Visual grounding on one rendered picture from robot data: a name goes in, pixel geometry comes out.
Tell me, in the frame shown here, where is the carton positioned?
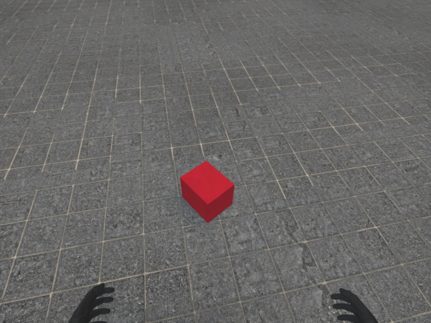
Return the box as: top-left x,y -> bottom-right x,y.
180,161 -> 234,223

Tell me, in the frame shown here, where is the robot right hand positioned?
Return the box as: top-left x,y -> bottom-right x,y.
331,288 -> 378,323

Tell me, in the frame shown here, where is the robot left hand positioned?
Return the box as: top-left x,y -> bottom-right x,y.
69,283 -> 114,323

